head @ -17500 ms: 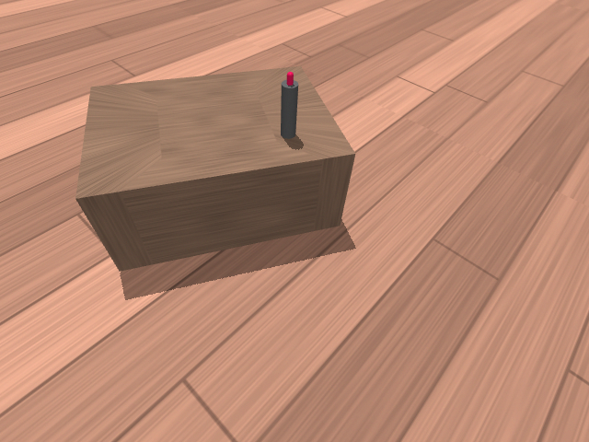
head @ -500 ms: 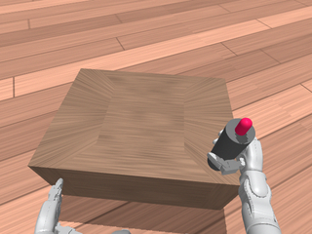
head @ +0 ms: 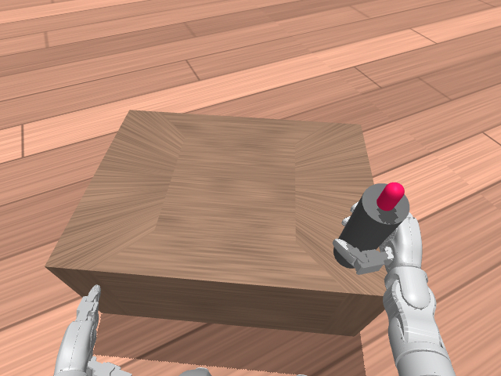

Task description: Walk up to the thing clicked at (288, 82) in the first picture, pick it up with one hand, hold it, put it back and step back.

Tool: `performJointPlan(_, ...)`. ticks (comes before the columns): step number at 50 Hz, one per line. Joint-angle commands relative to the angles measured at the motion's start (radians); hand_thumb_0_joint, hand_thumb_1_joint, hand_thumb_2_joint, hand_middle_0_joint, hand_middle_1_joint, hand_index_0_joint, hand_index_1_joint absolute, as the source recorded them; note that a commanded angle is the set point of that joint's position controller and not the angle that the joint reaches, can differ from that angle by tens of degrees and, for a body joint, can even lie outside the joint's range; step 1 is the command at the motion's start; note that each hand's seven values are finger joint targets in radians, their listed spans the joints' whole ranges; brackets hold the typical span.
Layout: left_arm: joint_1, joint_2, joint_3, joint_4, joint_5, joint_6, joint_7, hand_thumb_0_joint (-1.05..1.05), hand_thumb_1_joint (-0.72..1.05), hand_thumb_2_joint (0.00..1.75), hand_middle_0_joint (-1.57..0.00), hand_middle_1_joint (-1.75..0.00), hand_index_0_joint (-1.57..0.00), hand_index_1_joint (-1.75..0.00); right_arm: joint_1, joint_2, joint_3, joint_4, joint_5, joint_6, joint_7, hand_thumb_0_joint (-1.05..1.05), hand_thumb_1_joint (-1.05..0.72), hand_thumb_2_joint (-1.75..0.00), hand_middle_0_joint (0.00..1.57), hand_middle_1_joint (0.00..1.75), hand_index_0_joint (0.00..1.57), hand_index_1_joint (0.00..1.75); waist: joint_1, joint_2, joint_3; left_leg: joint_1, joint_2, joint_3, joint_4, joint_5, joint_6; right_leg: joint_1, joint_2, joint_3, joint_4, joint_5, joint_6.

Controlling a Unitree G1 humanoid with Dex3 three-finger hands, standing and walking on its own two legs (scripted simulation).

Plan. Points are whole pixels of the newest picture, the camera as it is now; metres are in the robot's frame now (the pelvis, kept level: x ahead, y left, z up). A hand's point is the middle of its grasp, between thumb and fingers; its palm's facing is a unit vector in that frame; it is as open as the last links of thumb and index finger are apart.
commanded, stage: hold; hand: right
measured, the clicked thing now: (367, 227) +0.33 -0.16 +0.08
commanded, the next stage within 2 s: crouch in 0.72 s
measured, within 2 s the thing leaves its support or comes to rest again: neither
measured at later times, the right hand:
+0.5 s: hand (356, 234) +0.34 -0.15 +0.04, palm faces +0.07 +1.00 +0.00, open 8.8 cm
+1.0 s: hand (359, 236) +0.34 -0.16 +0.03, palm faces +0.11 +0.99 +0.01, open 8.8 cm
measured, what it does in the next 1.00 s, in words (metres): stands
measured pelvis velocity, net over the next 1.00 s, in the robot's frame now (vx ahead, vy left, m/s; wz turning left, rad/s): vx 0.00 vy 0.01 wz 0.00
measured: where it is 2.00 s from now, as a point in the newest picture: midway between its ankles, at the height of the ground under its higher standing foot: outside the picture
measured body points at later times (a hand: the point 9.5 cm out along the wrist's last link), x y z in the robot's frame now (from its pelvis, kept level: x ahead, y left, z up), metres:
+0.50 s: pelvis +0.01 +0.00 +0.00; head +0.04 +0.00 +0.45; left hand +0.16 +0.26 -0.04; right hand +0.33 -0.21 +0.04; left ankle +0.03 +0.13 -0.70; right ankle +0.02 -0.12 -0.70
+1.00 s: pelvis +0.00 +0.01 +0.00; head +0.05 +0.00 +0.44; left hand +0.16 +0.26 -0.05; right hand +0.33 -0.21 +0.03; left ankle +0.03 +0.13 -0.70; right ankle +0.02 -0.12 -0.70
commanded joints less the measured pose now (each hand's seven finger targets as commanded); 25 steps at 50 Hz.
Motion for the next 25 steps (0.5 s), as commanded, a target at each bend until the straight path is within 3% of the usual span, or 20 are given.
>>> performJointPlan(1, -0.050, 0.139, 0.063, -0.178, -0.002, -0.057, 0.016, 0.00, -0.55, 0.05, -0.05, -0.05, -0.05, -0.05, -0.377, -0.121, -0.035, -0.310, 0.017, -0.107, 0.003, 0.00, -0.27, -1.34, 1.33, 1.47, 1.37, 1.47, -0.002, -0.049, -0.306, 0.073, -0.028, 0.028, -0.099, 0.191, 0.024, 0.179, 0.009, 0.035, -0.137, 0.175, 0.001)
performJointPlan(2, -0.079, 0.121, 0.039, -0.202, -0.002, -0.059, 0.012, 0.00, -0.55, 0.05, -0.05, -0.05, -0.05, -0.05, -0.309, -0.111, -0.044, -0.235, 0.014, -0.101, 0.001, 0.00, -0.27, -1.35, 1.33, 1.47, 1.37, 1.47, -0.006, -0.035, -0.294, 0.080, -0.028, 0.028, -0.099, 0.194, 0.023, 0.163, 0.011, 0.033, -0.135, 0.178, 0.000)
performJointPlan(3, -0.045, 0.116, 0.042, -0.168, 0.000, -0.055, 0.010, 0.00, -0.56, 0.05, -0.05, -0.05, -0.05, -0.05, -0.303, -0.100, -0.032, -0.258, 0.018, -0.104, 0.003, 0.00, -0.25, -1.35, 1.32, 1.47, 1.37, 1.47, -0.008, -0.033, -0.281, 0.088, -0.027, 0.028, -0.097, 0.201, 0.022, 0.154, 0.014, 0.031, -0.135, 0.185, 0.000)
performJointPlan(4, -0.037, 0.122, 0.051, -0.147, -0.001, -0.050, 0.010, 0.00, -0.55, 0.05, -0.05, -0.05, -0.05, -0.05, -0.287, -0.138, -0.076, -0.233, 0.017, -0.105, -0.003, 0.00, -0.26, -1.36, 1.33, 1.48, 1.37, 1.48, -0.022, -0.039, -0.271, 0.089, -0.024, 0.023, -0.098, 0.202, 0.023, 0.139, 0.019, 0.024, -0.131, 0.184, -0.003)
performJointPlan(6, -0.055, 0.137, 0.063, -0.200, -0.001, -0.053, 0.012, 0.00, -0.55, 0.05, -0.05, -0.05, -0.05, -0.05, -0.343, -0.161, -0.089, -0.323, 0.023, -0.123, -0.004, 0.00, -0.27, -1.35, 1.33, 1.48, 1.38, 1.48, -0.015, -0.041, -0.324, 0.120, -0.024, 0.019, -0.105, 0.208, 0.020, 0.170, 0.020, 0.022, -0.127, 0.184, -0.006)
performJointPlan(7, -0.068, 0.162, 0.084, -0.224, 0.000, -0.055, 0.015, 0.00, -0.55, 0.05, -0.05, -0.05, -0.05, -0.05, -0.311, -0.158, -0.085, -0.331, 0.023, -0.121, -0.007, 0.00, -0.26, -1.36, 1.33, 1.48, 1.38, 1.48, -0.015, -0.035, -0.356, 0.139, -0.024, 0.018, -0.103, 0.222, 0.020, 0.181, 0.022, 0.022, -0.126, 0.197, -0.006)
performJointPlan(8, -0.040, 0.178, 0.099, -0.186, 0.000, -0.049, 0.018, 0.00, -0.55, 0.05, -0.05, -0.05, -0.05, -0.05, -0.323, -0.159, -0.081, -0.343, 0.025, -0.120, -0.011, 0.00, -0.28, -1.36, 1.34, 1.48, 1.38, 1.48, -0.011, -0.030, -0.300, 0.120, -0.026, 0.018, -0.108, 0.199, 0.021, 0.164, 0.022, 0.020, -0.135, 0.170, -0.007)
performJointPlan(12, -0.070, 0.124, 0.059, -0.197, -0.003, -0.061, 0.016, 0.00, -0.55, 0.05, -0.05, -0.05, -0.05, -0.05, -0.361, -0.103, -0.030, -0.328, 0.018, -0.123, -0.012, 0.00, -0.27, -1.36, 1.32, 1.47, 1.37, 1.47, 0.011, -0.035, -0.297, 0.070, -0.028, 0.017, -0.101, 0.191, 0.021, 0.174, 0.015, 0.023, -0.126, 0.161, -0.007)
performJointPlan(13, -0.044, 0.152, 0.086, -0.168, -0.001, -0.058, 0.022, 0.00, -0.55, 0.05, -0.05, -0.05, -0.05, -0.05, -0.406, -0.137, -0.046, -0.354, 0.019, -0.126, -0.014, 0.00, -0.26, -1.35, 1.32, 1.47, 1.36, 1.47, 0.019, -0.039, -0.286, 0.059, -0.027, 0.017, -0.101, 0.187, 0.021, 0.170, 0.012, 0.026, -0.124, 0.154, -0.007)
performJointPlan(15, -0.049, 0.102, 0.035, -0.163, -0.001, -0.059, 0.017, 0.00, -0.55, 0.05, -0.05, -0.05, -0.05, -0.05, -0.307, -0.089, -0.019, -0.265, 0.012, -0.115, -0.004, 0.00, -0.25, -1.36, 1.32, 1.47, 1.36, 1.47, 0.006, -0.012, -0.266, 0.067, -0.026, 0.019, -0.098, 0.196, 0.019, 0.145, 0.016, 0.026, -0.120, 0.166, -0.010)
performJointPlan(16, -0.025, 0.105, 0.037, -0.147, -0.001, -0.055, 0.017, 0.00, -0.55, 0.05, -0.05, -0.05, -0.05, -0.05, -0.317, -0.116, -0.040, -0.281, 0.015, -0.116, -0.001, 0.00, -0.27, -1.35, 1.32, 1.47, 1.37, 1.47, -0.001, -0.023, -0.273, 0.071, -0.024, 0.014, -0.099, 0.201, 0.020, 0.143, 0.017, 0.022, -0.116, 0.171, -0.010)
performJointPlan(17, -0.053, 0.096, 0.023, -0.184, -0.003, -0.057, 0.015, 0.00, -0.55, 0.05, -0.05, -0.05, -0.05, -0.05, -0.288, -0.104, -0.030, -0.275, 0.012, -0.113, 0.004, 0.00, -0.27, -1.35, 1.32, 1.47, 1.37, 1.47, -0.005, -0.028, -0.297, 0.089, -0.023, 0.013, -0.097, 0.212, 0.020, 0.155, 0.019, 0.020, -0.117, 0.185, -0.008)
performJointPlan(20, -0.035, 0.157, 0.080, -0.180, 0.000, -0.052, 0.020, 0.00, -0.55, 0.04, -0.05, -0.05, -0.05, -0.05, -0.300, -0.117, -0.035, -0.291, 0.018, -0.107, 0.011, 0.00, -0.27, -1.36, 1.33, 1.48, 1.38, 1.48, 0.006, -0.031, -0.327, 0.107, -0.022, 0.019, -0.092, 0.259, 0.016, 0.184, 0.021, 0.020, -0.114, 0.232, -0.007)
performJointPlan(21, -0.017, 0.153, 0.068, -0.173, 0.000, -0.049, 0.018, 0.00, -0.54, 0.04, -0.05, -0.05, -0.05, -0.05, -0.313, -0.138, -0.058, -0.303, 0.019, -0.104, 0.008, 0.00, -0.27, -1.35, 1.33, 1.47, 1.37, 1.47, -0.005, -0.047, -0.326, 0.108, -0.020, 0.015, -0.092, 0.262, 0.018, 0.181, 0.024, 0.017, -0.114, 0.239, -0.006)
performJointPlan(23, -0.014, 0.131, 0.065, -0.130, -0.004, -0.046, 0.015, 0.00, -0.54, 0.04, -0.05, -0.05, -0.05, -0.05, -0.315, -0.136, -0.064, -0.294, 0.024, -0.100, 0.008, 0.00, -0.27, -1.35, 1.33, 1.47, 1.37, 1.47, -0.009, -0.058, -0.285, 0.095, -0.018, 0.012, -0.098, 0.241, 0.019, 0.161, 0.026, 0.015, -0.118, 0.214, -0.008)
performJointPlan(25, -0.034, 0.173, 0.103, -0.166, -0.003, -0.052, 0.018, 0.00, -0.54, 0.05, -0.05, -0.05, -0.05, -0.05, -0.349, -0.142, -0.071, -0.329, 0.030, -0.109, 0.000, 0.00, -0.28, -1.36, 1.33, 1.48, 1.38, 1.48, 0.005, -0.029, -0.297, 0.090, -0.024, 0.019, -0.097, 0.231, 0.019, 0.171, 0.017, 0.022, -0.123, 0.203, -0.007)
